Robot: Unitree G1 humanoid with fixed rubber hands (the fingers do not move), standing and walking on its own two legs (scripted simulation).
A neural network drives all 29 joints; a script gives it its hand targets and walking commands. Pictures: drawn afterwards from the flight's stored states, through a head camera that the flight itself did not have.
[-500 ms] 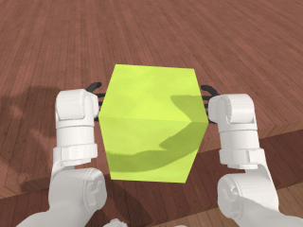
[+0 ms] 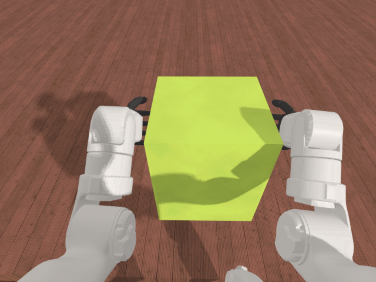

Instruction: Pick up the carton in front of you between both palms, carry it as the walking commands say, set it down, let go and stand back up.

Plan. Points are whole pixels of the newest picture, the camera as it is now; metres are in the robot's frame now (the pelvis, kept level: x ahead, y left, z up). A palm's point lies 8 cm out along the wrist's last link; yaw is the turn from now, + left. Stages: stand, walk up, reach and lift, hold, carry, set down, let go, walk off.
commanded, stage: carry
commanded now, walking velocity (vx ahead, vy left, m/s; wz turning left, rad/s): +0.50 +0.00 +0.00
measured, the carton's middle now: (206, 151) +0.38 +0.04 +0.09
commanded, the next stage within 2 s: none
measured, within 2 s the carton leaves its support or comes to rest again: neither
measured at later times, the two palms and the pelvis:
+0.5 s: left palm out of the picture +0.69 +0.20 +0.30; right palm (283, 6) +0.67 -0.10 +0.30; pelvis +0.31 +0.07 +0.12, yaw +0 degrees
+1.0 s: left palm out of the picture +0.95 +0.22 +0.41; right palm out of the picture +0.95 -0.08 +0.41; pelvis +0.59 +0.06 +0.21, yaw +1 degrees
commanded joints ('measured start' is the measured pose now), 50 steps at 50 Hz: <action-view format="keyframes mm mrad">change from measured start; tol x32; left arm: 1 -844 -1233 -507 -240 -541 -50 -273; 50 -628 -1066 -442 -75 -385 18 -248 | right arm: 1 -691 1058 481 -53 326 -39 208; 50 -658 1042 594 -51 417 -25 218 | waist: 1 -38 -173 -719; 22 -196 -364 -438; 25 -234 301 -654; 50 -179 130 -271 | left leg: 1 -445 -160 -137 846 -26 37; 12 -1267 -2 9 1057 -350 112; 23 -74 -194 304 -248 -96 112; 25 368 241 -704 -655 -63 276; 50 320 100 76 -663 567 100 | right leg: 1 915 -301 799 -484 550 -231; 5 727 -292 629 -588 -72 -108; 14 955 -269 429 -754 -28 -69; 18 676 -170 133 -920 366 -50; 22 848 -221 41 -555 1495 19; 24 518 -116 121 0 970 88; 25 194 82 197 408 45 147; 29 -41 -19 329 783 63 67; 50 187 -1 36 -471 278 81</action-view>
